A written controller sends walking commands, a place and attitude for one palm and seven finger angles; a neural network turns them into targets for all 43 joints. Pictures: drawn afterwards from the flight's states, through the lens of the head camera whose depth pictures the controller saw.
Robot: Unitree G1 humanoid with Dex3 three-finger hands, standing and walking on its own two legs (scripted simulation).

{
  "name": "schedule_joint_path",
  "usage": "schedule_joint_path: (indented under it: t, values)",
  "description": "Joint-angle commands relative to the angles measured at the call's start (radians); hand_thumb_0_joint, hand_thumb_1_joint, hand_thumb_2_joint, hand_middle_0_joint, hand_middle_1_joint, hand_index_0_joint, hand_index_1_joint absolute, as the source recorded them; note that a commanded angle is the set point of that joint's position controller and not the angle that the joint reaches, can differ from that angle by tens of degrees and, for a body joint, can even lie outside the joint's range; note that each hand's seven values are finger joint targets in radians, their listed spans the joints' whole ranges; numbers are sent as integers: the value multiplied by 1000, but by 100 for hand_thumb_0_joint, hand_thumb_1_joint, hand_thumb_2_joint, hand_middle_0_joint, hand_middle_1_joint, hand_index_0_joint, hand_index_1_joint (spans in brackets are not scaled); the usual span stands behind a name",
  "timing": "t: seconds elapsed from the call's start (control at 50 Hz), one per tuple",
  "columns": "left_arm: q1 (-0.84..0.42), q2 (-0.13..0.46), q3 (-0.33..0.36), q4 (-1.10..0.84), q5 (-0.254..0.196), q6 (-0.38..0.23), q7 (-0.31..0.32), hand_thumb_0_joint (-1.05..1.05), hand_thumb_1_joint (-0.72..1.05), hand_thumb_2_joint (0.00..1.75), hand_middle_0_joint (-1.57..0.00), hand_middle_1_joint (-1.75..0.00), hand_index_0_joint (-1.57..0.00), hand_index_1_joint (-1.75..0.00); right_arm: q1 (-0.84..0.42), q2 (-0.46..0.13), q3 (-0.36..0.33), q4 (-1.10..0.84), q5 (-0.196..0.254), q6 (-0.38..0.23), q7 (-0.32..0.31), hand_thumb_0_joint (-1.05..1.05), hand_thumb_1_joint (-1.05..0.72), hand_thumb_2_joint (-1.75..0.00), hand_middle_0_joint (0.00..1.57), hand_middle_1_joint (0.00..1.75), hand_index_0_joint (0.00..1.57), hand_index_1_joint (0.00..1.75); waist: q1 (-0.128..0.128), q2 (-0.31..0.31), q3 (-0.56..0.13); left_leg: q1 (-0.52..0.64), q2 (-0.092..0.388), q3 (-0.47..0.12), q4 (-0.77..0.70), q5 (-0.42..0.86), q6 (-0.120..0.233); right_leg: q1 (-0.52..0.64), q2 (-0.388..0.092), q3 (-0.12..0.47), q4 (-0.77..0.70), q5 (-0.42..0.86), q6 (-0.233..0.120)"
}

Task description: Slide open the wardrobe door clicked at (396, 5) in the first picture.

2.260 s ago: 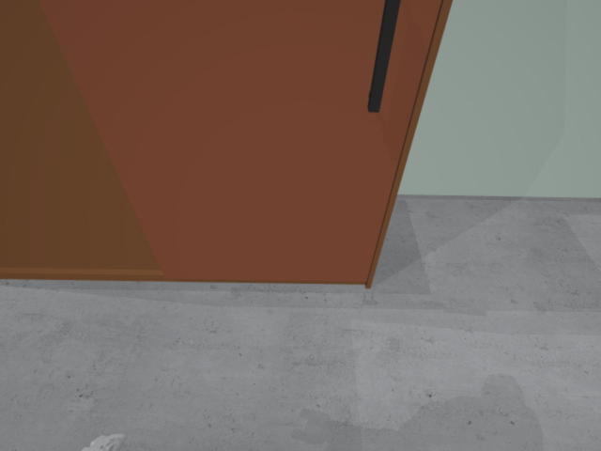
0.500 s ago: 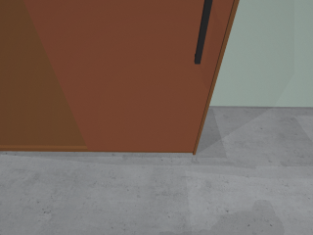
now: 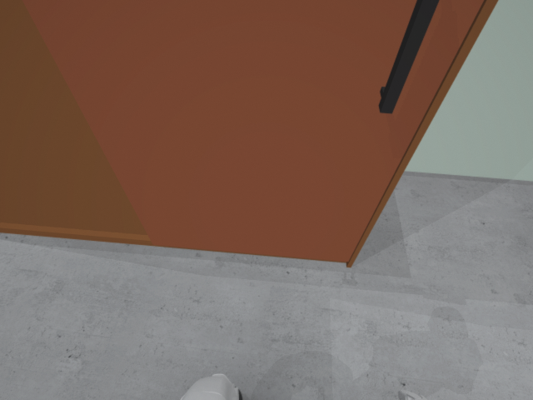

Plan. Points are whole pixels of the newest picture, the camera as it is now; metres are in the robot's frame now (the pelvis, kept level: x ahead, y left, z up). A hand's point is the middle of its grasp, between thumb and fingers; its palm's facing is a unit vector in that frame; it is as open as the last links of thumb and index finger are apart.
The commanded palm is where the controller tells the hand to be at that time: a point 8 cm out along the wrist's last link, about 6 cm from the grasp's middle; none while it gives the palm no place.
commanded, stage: take the last steps up to it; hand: right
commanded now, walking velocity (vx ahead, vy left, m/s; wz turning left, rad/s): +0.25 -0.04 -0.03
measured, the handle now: (410, 32) +0.66 -0.17 +0.21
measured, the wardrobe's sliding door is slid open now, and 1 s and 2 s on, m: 0.00 0.00 0.00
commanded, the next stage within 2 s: come to a stop and stand still in 0.22 s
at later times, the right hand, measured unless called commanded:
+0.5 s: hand out of the picture +0.14 -0.23 -0.17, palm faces +0.09 +0.98 -0.15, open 7.4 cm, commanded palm none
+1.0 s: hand (377, 374) +0.20 -0.17 -0.14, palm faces +0.00 +0.97 -0.24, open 7.4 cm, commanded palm none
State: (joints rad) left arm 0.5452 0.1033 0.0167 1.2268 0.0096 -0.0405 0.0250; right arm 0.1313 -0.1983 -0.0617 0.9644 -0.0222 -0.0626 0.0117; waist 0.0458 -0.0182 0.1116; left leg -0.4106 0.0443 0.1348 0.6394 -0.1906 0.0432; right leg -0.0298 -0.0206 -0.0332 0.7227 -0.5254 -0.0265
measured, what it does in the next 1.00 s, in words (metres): walks ahead: right foot, then left foot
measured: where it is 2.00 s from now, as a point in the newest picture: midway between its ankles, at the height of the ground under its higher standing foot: outside the picture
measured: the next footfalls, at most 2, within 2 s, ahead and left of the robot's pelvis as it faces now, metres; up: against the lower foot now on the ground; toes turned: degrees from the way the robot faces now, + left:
right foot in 0.32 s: +0.24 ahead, -0.13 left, +0.00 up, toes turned -9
left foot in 0.86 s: +0.23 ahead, +0.10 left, +0.00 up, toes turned +2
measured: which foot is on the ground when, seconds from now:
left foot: down 0.00-0.34, up 0.36-0.84, down 0.86-1.00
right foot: up 0.00-0.30, down 0.32-0.86, up 0.88-1.00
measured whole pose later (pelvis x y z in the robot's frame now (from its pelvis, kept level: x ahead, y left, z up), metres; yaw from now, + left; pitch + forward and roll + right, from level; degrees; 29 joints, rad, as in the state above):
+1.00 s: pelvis +0.13 +0.01 +0.02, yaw +0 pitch -2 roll +0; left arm 0.25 0.18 0.07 1.05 0.02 0.06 0.02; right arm 0.22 -0.15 -0.03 0.99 -0.03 0.02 -0.03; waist 0.03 -0.05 0.03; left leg -0.24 0.03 0.06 0.55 -0.28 0.01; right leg -0.38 -0.04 -0.05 0.84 -0.43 0.01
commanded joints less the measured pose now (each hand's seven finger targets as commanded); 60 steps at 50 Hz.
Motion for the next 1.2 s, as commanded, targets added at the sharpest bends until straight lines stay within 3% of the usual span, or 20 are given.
schedule_joint_path:
  t: [0.0,0.02,0.1,0.22,0.26,0.28,0.32,0.34,0.4,0.48,0.6,0.76,0.8,0.84,0.88,0.94,1.04,1.08,1.12,1.18]
  values:
    - [-132,100,45,-143,0,-22,-10,0,90,90,-20,-30,-20,-30,284,-161,-38,55,9,10,-29,0,-90,-90,20,30,20,30,-133,132,-79,351,379,-566,-413,-245,191,-592,-64,55,648,87,-23]
    - [-134,80,44,-142,10,-13,-14,0,90,90,-20,-30,-20,-30,210,-111,-27,40,5,9,-36,0,-90,-90,20,30,20,30,-88,46,-36,240,342,-448,-415,-227,166,-557,-102,61,602,147,-20]
    - [-84,51,36,-138,19,24,-22,0,90,90,-20,-30,-20,-30,166,-60,-2,35,-7,-4,-35,0,-90,-90,20,30,20,30,-9,131,-32,65,244,-187,-437,4,114,-437,-116,-5,360,201,28]
    - [-212,61,35,-213,10,2,-39,0,90,90,-20,-30,-20,-30,201,-106,-14,48,-9,1,-27,0,-90,-90,20,30,20,30,-32,125,-36,79,218,-151,-379,7,105,-298,-69,-77,-6,273,37]
    - [-170,90,38,-203,11,-7,-36,0,90,90,-20,-30,-20,-30,190,-104,-16,47,-5,13,-28,0,-90,-90,20,30,20,30,-1,101,-42,48,180,-116,-295,-53,72,-157,-42,-105,-137,328,37]
    - [-110,128,46,-184,13,-12,-32,0,90,90,-20,-30,-20,-30,202,-83,-12,47,-3,20,-26,0,-90,-90,20,30,20,30,23,16,-62,25,133,-81,-167,-80,49,-57,-48,-81,-203,320,32]
    - [-3,281,69,-184,22,-11,-12,0,90,90,-20,-30,-20,-30,232,-4,7,12,5,28,-24,0,-90,-90,20,30,20,30,37,-329,-103,-142,-47,9,309,-445,-42,24,-398,391,-444,499,-125]
    - [-75,243,50,-187,23,-6,4,0,90,90,-20,-30,-20,-30,214,-18,8,26,2,38,-40,0,-90,-90,20,30,20,30,19,-245,-95,-97,-1,-107,377,-428,-38,-81,-403,380,-468,576,-139]
    - [-289,191,20,-233,10,-9,25,0,90,90,-20,-30,-20,-30,254,-14,14,87,5,58,-44,0,-90,-90,20,30,20,30,-63,-84,-56,29,55,-151,317,-289,-75,-193,-324,168,-435,923,-130]
    - [-271,218,55,-231,2,22,42,0,90,90,-20,-30,-20,-30,256,-45,-6,57,-2,108,-49,0,-90,-90,20,30,20,30,-40,-62,-144,-28,11,-146,407,-252,-95,-69,-347,95,-363,1186,-152]
    - [-328,217,71,-246,9,34,42,0,90,90,-20,-30,-20,-30,206,-44,-28,1,-3,131,-42,0,-90,-90,20,30,20,30,-42,-107,-171,-99,-10,-174,494,-211,-105,-65,-319,46,-343,1021,-153]
    - [-335,242,88,-250,19,55,13,0,90,90,-20,-30,-20,-30,186,-24,-11,-21,0,106,-38,0,-90,-90,20,30,20,30,-44,-170,-157,147,-7,-82,30,-196,-67,-193,-293,97,-347,592,-123]
    - [-323,216,87,-252,9,60,4,0,90,90,-20,-30,-20,-30,241,-48,-11,-1,-6,92,-41,0,-90,-90,20,30,20,30,-69,-65,-156,282,4,-80,-209,-10,-69,-284,-215,46,-257,393,-53]
    - [-303,91,58,-278,-1,68,-9,0,90,90,-20,-30,-20,-30,161,-171,-14,-25,-13,68,-49,0,-90,-90,20,30,20,30,-36,282,-89,184,298,-377,-374,163,60,-401,-29,-55,-12,23,49]
    - [-350,109,60,-282,6,90,-6,0,90,90,-20,-30,-20,-30,109,-160,-14,-32,-12,67,-51,0,-90,-90,20,30,20,30,-49,305,-71,54,276,-373,-388,58,132,-361,-30,29,144,0,33]
    - [-263,111,56,-219,4,78,-8,0,90,90,-20,-30,-20,-30,46,-117,-4,-36,-8,66,-51,0,-90,-90,20,30,20,30,-15,201,-67,85,198,-238,-337,109,109,-336,-32,4,183,92,42]
    - [-212,82,32,-181,5,58,3,0,90,90,-20,-30,-20,-30,106,-99,-2,9,6,67,-49,0,-90,-90,20,30,20,30,-27,135,-71,104,159,-233,-286,19,68,-173,-31,-10,-219,241,47]
    - [-203,124,24,-166,9,38,10,0,90,90,-20,-30,-20,-30,125,-50,10,17,18,70,-44,0,-90,-90,20,30,20,30,-49,-22,-58,97,61,-178,-244,-27,-9,-155,-129,121,-362,404,6]
    - [-250,150,23,-160,10,28,11,0,90,90,-20,-30,-20,-30,132,-43,11,37,13,76,-44,0,-90,-90,20,30,20,30,-74,-126,-54,218,33,-138,-230,-30,-43,-276,-158,164,-426,329,-11]
    - [-261,132,19,-153,7,27,11,0,90,90,-20,-30,-20,-30,163,-39,18,78,11,71,-41,0,-90,-90,20,30,20,30,-81,-82,-60,281,38,-131,-247,12,-44,-290,-128,127,-465,227,-3]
